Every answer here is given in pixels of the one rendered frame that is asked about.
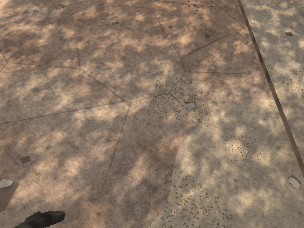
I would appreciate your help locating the robot left hand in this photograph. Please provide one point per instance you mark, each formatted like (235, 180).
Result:
(42, 220)

